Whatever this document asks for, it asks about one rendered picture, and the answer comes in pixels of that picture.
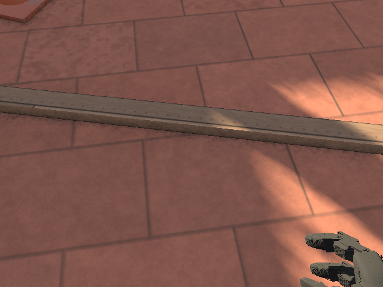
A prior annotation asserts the right robot hand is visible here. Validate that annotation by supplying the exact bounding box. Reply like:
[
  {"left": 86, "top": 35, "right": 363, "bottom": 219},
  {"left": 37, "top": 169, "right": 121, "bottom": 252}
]
[{"left": 300, "top": 231, "right": 383, "bottom": 287}]

